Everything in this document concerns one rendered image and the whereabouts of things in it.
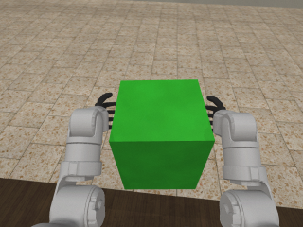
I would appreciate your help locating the robot right upper arm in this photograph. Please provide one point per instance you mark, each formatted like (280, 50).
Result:
(247, 208)

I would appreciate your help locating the robot right forearm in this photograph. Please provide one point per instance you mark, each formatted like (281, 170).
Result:
(241, 155)

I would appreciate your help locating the carton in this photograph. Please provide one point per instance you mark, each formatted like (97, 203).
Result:
(161, 135)

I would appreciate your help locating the robot left upper arm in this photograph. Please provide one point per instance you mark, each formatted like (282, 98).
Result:
(77, 205)

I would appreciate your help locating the left robot hand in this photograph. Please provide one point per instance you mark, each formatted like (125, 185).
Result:
(106, 104)

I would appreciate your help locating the right robot hand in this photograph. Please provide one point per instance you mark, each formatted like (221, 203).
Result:
(219, 105)

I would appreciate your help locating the robot left forearm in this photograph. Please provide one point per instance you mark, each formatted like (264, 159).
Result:
(82, 154)

